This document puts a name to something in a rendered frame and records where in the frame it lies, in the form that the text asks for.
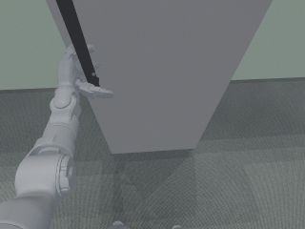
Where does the fridge door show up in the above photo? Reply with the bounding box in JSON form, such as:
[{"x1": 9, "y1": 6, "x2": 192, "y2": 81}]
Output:
[{"x1": 46, "y1": 0, "x2": 273, "y2": 155}]

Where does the left robot upper arm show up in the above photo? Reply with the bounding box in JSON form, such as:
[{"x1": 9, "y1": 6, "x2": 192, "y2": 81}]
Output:
[{"x1": 0, "y1": 154, "x2": 77, "y2": 229}]

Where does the left robot hand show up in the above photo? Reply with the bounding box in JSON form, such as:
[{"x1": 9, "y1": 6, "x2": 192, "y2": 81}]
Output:
[{"x1": 57, "y1": 43, "x2": 113, "y2": 99}]

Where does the left robot shin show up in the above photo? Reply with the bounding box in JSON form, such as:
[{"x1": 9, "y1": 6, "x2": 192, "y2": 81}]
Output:
[{"x1": 112, "y1": 220, "x2": 124, "y2": 225}]

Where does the left robot forearm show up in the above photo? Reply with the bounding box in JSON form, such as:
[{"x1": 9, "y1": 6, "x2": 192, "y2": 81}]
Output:
[{"x1": 14, "y1": 86, "x2": 81, "y2": 195}]

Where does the handle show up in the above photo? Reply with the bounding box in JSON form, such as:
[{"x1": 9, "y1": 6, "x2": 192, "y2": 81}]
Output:
[{"x1": 55, "y1": 0, "x2": 100, "y2": 87}]

